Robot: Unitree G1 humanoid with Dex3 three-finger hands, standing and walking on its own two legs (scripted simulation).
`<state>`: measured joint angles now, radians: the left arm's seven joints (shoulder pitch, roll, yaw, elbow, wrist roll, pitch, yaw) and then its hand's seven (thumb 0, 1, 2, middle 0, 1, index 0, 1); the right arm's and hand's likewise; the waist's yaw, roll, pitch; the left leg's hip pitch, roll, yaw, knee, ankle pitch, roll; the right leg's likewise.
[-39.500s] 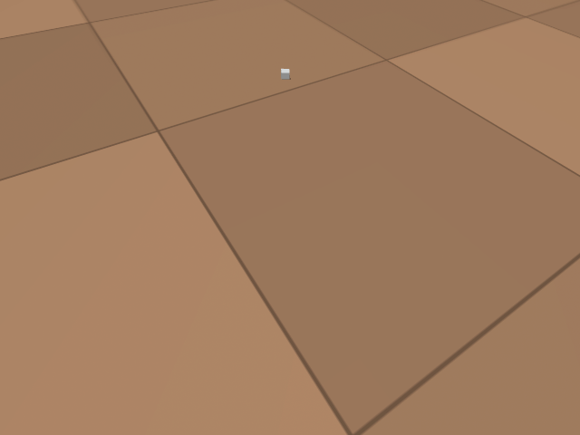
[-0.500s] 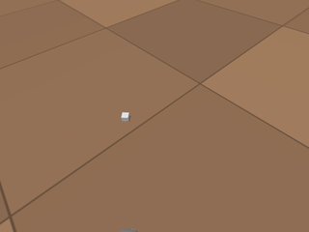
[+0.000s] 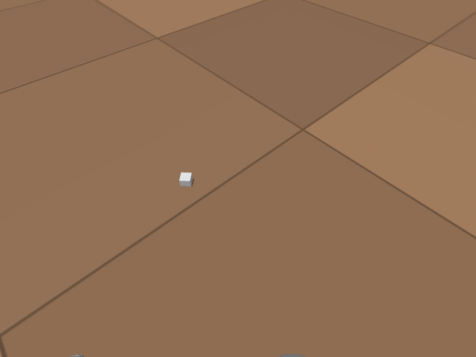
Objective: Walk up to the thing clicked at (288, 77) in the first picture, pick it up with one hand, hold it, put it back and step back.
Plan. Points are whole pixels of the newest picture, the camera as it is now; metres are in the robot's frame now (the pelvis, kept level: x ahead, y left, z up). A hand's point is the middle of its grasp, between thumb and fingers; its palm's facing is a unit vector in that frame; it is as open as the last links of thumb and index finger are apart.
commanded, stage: step back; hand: left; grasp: from above
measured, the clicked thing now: (186, 179) +1.07 +0.28 -0.74
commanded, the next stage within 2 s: stand in 0.22 s
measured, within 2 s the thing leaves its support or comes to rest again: neither
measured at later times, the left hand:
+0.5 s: hand out of the picture +0.12 +0.28 -0.14, palm faces +0.01 -0.95 -0.31, open 7.4 cm
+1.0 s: hand out of the picture +0.08 +0.27 -0.13, palm faces +0.00 -0.94 -0.35, open 7.4 cm
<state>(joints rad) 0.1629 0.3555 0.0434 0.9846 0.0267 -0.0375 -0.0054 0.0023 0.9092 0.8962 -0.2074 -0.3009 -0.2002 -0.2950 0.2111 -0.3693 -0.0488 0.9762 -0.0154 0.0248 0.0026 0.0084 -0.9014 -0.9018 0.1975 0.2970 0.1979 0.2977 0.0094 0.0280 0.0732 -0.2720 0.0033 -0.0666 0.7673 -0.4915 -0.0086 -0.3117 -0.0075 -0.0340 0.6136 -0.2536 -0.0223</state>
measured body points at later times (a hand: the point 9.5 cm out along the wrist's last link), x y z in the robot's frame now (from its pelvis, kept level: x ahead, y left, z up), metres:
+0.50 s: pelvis +0.03 +0.03 +0.02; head +0.04 +0.04 +0.47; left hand +0.12 +0.33 -0.12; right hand +0.13 -0.27 -0.11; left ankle +0.00 +0.15 -0.73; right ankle +0.05 -0.11 -0.73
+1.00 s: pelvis +0.01 +0.01 +0.02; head +0.02 +0.01 +0.47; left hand +0.08 +0.32 -0.11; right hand +0.10 -0.28 -0.12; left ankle +0.00 +0.15 -0.73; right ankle +0.05 -0.11 -0.73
